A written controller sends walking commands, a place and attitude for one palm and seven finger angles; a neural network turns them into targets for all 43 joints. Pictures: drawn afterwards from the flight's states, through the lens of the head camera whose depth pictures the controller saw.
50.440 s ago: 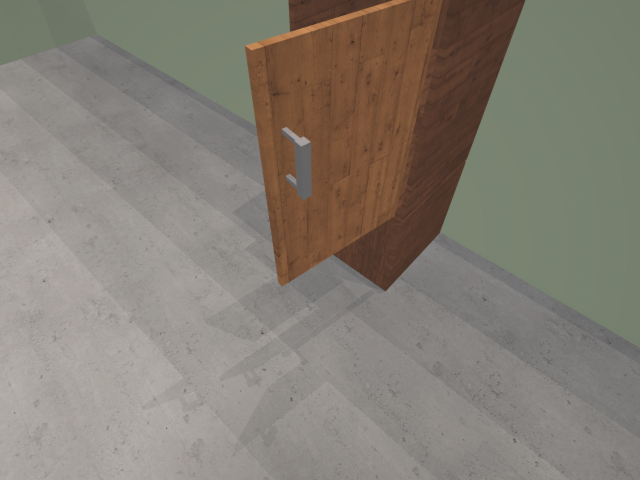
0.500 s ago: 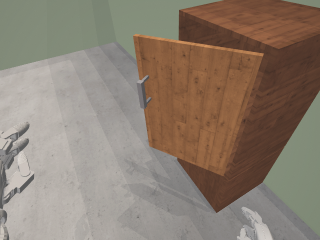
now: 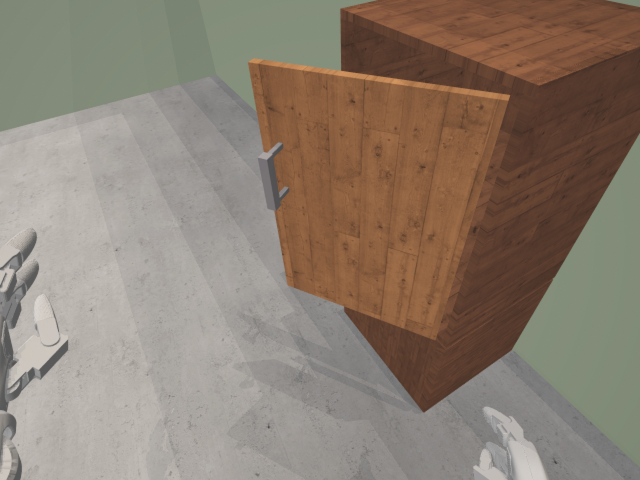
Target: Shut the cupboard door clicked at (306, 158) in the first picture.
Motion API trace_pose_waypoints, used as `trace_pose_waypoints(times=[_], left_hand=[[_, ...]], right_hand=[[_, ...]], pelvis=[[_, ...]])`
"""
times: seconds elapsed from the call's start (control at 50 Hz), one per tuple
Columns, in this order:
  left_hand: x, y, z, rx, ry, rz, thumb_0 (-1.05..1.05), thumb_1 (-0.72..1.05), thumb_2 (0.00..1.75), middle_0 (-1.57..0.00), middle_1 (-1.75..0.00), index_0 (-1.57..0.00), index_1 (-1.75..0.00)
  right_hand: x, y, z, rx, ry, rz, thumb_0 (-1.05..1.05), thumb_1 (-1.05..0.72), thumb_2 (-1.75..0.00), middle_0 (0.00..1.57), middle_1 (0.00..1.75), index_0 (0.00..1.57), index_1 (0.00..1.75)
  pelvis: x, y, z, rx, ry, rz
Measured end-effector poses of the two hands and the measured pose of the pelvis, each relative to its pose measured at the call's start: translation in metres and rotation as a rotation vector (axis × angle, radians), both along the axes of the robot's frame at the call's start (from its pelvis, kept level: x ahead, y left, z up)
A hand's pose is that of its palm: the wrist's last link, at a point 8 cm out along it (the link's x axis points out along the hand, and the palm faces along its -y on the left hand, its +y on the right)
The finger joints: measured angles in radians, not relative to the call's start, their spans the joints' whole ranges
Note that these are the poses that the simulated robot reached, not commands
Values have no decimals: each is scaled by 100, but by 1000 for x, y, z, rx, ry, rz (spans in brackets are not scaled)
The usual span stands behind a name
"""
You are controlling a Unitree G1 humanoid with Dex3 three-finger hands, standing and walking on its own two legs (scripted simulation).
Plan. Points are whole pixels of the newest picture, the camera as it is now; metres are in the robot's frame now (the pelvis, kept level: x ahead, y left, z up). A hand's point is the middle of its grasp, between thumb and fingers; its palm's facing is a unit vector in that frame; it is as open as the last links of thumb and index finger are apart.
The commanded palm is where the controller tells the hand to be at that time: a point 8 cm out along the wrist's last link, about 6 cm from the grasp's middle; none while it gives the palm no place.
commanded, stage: step back with the hand held close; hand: left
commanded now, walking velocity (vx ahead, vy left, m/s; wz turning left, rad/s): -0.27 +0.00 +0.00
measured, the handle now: (275, 176) +0.63 +0.16 +0.04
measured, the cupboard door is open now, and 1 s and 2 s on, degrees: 33 33 33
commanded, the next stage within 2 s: stop stepping back and stand still in 1.30 s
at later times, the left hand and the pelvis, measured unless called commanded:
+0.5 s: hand (3, 401) +0.14 +0.30 +0.15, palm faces +0.44 -0.77 -0.47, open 7.4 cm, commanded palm +0.08 +0.33 +0.17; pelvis -0.06 +0.03 -0.02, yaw -1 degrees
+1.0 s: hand out of the picture +0.04 +0.30 +0.16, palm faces +0.51 -0.70 -0.50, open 7.4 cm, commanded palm -0.04 +0.32 +0.17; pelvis -0.15 +0.01 -0.04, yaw +6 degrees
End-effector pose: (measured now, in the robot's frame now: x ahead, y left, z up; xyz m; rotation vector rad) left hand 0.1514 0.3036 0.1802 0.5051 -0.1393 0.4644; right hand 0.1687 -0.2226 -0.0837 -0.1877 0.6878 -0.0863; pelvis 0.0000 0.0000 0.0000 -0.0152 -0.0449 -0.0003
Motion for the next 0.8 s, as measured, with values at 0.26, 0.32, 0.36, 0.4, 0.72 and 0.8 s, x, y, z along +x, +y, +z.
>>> trace_pose_waypoints(times=[0.26, 0.32, 0.36, 0.4, 0.72, 0.8], left_hand=[[-3, 12, -2, 80, 31, -98, 1, 88, 89, -22, -30, -22, -30], [-12, 20, 1, 101, 5, -97, 1, 88, 89, -22, -30, -22, -30], [-19, 25, 1, 100, -10, -91, 1, 88, 89, -22, -30, -22, -30], [-28, 28, -2, 93, -23, -84, 1, 88, 89, -21, -30, -22, -30], [-100, 17, -8, 113, -179, -42, 1, 88, 89, -21, -30, -21, -30], [-111, 12, -5, 105, -202, -62, 1, 88, 89, -21, -30, -21, -30]], right_hand=[[-26, -9, 0, -68, 67, -117, 1, -91, -90, 20, 30, 20, 30], [-34, -4, 4, -70, 55, -123, 1, -91, -90, 20, 30, 20, 30], [-39, -1, 6, -72, 43, -120, 1, -91, -90, 20, 30, 20, 30], [-46, 3, 8, -76, 33, -113, 1, -90, -90, 20, 30, 20, 30], [-112, 1, -9, -94, 37, -33, 1, -90, -90, 21, 30, 20, 30], [-130, -5, -10, -109, 59, -34, 1, -90, -90, 21, 30, 20, 30]], pelvis=[[-16, 21, -7, 9, 62, -11], [-26, 24, -8, 10, 59, -16], [-33, 26, -10, 9, 57, -17], [-41, 27, -11, 7, 54, -17], [-98, 13, -29, -5, 17, 24], [-112, 14, -27, 0, 28, 29]])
